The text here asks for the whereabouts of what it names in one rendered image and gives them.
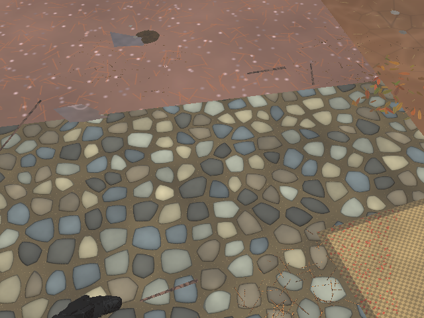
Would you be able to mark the robot left hand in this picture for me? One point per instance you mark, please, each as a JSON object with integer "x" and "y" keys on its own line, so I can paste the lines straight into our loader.
{"x": 91, "y": 307}

